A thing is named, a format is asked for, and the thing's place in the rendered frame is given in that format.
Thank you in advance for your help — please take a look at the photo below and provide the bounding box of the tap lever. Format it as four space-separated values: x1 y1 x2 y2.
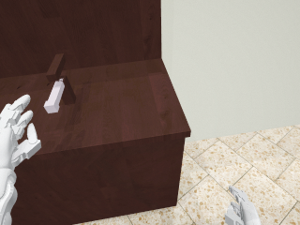
43 79 65 113

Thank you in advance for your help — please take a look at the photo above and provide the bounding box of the left robot forearm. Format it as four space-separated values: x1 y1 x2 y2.
0 168 18 225

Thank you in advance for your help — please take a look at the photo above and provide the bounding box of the left robot hand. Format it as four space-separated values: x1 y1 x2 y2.
0 95 41 171

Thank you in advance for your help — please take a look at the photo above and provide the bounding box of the counter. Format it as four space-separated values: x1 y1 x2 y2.
0 0 191 225

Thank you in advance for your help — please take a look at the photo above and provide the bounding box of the right robot hand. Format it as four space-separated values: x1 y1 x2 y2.
224 186 262 225

